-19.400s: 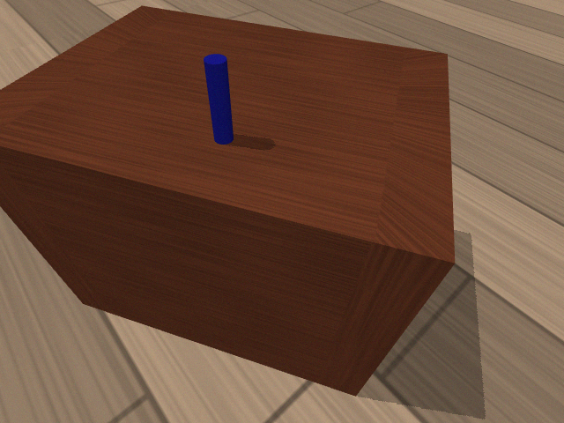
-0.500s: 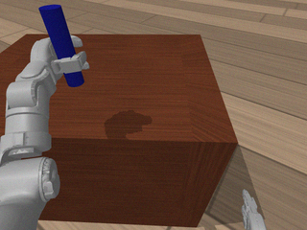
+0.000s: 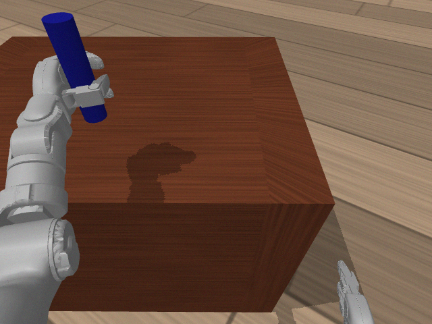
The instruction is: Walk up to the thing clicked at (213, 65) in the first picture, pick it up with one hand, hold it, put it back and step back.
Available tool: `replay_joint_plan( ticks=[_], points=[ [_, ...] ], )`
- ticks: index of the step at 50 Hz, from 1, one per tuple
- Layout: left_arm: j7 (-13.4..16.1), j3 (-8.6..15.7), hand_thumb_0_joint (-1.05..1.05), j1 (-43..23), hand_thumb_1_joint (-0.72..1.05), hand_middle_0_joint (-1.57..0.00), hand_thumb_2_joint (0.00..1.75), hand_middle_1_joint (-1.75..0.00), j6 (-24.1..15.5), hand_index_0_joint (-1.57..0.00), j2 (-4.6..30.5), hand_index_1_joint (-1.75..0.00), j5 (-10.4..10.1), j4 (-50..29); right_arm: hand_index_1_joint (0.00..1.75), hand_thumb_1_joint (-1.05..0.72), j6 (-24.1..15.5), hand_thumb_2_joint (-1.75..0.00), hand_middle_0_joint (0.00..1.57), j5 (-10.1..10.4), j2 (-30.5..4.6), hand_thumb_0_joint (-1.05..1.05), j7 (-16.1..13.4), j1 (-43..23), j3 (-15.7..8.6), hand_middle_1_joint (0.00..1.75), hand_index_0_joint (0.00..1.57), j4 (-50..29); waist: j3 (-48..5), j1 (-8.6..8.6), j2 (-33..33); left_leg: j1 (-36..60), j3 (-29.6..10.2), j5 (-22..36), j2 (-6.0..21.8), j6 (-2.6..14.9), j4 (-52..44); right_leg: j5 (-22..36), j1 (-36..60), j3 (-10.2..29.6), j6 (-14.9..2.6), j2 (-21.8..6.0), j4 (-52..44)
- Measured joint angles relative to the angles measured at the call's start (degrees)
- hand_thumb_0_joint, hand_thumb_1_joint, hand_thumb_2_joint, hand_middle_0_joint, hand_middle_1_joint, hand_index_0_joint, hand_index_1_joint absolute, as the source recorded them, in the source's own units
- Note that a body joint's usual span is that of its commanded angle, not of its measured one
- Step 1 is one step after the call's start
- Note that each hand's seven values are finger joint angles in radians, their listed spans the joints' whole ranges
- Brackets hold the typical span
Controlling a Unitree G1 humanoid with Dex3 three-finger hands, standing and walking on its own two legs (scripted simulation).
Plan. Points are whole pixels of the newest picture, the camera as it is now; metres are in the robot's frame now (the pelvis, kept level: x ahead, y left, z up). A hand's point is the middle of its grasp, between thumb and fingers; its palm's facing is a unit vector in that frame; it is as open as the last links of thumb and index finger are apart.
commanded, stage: crouch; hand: left
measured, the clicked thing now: (79, 74) +0.45 +0.21 +0.26
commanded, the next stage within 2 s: lower in 0.78 s
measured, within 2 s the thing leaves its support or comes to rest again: rests again in 2.00 s
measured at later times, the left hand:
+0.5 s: hand (98, 87) +0.48 +0.20 +0.22, palm faces +0.18 -0.98 +0.02, open 5.3 cm
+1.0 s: hand (99, 89) +0.50 +0.21 +0.20, palm faces +0.17 -0.99 +0.02, open 5.3 cm
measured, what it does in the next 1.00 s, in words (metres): stands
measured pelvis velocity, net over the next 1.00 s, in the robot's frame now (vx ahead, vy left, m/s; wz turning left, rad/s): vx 0.01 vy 0.00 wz -0.01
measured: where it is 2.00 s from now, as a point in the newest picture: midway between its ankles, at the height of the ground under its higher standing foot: outside the picture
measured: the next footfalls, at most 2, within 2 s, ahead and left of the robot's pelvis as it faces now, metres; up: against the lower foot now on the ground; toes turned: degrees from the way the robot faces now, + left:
none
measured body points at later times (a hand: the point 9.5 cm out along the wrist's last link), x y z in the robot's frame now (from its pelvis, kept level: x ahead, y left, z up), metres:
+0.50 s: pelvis +0.00 +0.00 +0.00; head +0.02 +0.00 +0.45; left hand +0.46 +0.26 +0.22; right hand +0.16 -0.25 -0.06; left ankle +0.02 +0.13 -0.73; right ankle +0.02 -0.15 -0.73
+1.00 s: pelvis +0.01 +0.00 +0.00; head +0.04 +0.01 +0.45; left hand +0.48 +0.26 +0.20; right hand +0.16 -0.25 -0.07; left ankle +0.02 +0.13 -0.73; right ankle +0.02 -0.15 -0.73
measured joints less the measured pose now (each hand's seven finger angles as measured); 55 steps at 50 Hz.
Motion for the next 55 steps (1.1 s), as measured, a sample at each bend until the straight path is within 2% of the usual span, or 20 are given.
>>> replay_joint_plan(
  ticks=[3,11,34,44,52,55],
  points=[
    [-0.05,0.74,0.00,0.35,0.12,-1.03,1.22,-1.20,-0.81,-1.03,-0.07,-1.21,-0.03,0.31,0.05,0.57,0.36,-0.05,0.05,-0.05,-0.06,-0.01,0.06,0.06,0.05,0.06,0.06,-0.55,0.03,-0.25,0.09,0.28,-0.02,-0.05,0.04,0.00,-0.29,-0.02,0.32,-0.04,0.00,0.03,-0.37],
    [0.05,0.73,0.00,-0.05,0.12,-1.02,1.22,-1.20,-2.47,-1.03,0.06,-1.21,0.52,2.27,0.05,0.57,2.03,-0.05,0.05,-0.05,0.05,-0.01,0.40,-0.12,0.22,0.06,0.06,-1.36,0.21,-0.62,-0.12,0.45,-0.22,0.07,0.02,-0.01,-0.83,0.03,0.59,-0.28,-0.01,-0.01,-0.93],
    [-0.35,1.83,0.00,-4.33,0.12,-1.03,1.23,-1.19,-10.32,-1.03,3.27,-1.21,1.27,12.48,0.05,0.56,5.80,-0.05,0.05,-0.05,0.01,-0.01,0.32,-1.49,1.13,0.06,0.06,-2.81,0.84,-2.94,-0.74,-2.74,-0.12,0.20,0.40,0.13,-0.15,0.97,-2.11,-0.14,0.09,0.39,-1.55],
    [-1.35,2.81,0.00,-4.85,0.12,-1.03,1.23,-1.19,-12.46,-1.03,4.55,-1.21,1.55,14.99,0.05,0.56,7.35,-0.05,0.05,-0.24,0.05,-0.01,0.12,-1.85,1.55,0.06,0.06,-3.62,0.56,-3.63,-0.73,-3.76,-0.07,-0.22,0.64,0.16,0.40,0.89,-2.94,-0.08,0.13,0.62,-1.53],
    [-2.19,1.99,0.00,-5.96,0.12,-1.03,1.22,-1.19,-14.57,-1.03,5.34,-1.21,1.44,17.96,0.05,0.56,8.09,-0.05,0.05,-0.24,0.13,-0.01,0.35,-2.26,1.98,0.06,0.06,-3.88,0.45,-3.90,-0.99,-5.71,-0.18,-0.68,0.64,0.24,1.53,0.49,-4.79,-0.15,0.17,0.65,-0.54],
    [-2.40,2.39,0.00,-5.29,0.12,-1.03,1.22,-1.19,-15.53,-1.03,5.29,-1.21,1.33,18.17,0.05,0.56,8.49,-0.05,0.05,-0.45,0.16,-0.01,0.54,-2.27,1.89,0.06,0.06,-4.36,0.42,-4.10,-0.94,-6.90,-0.12,-1.06,0.71,0.25,2.34,0.19,-5.99,-0.06,0.19,0.72,0.19]
  ],
)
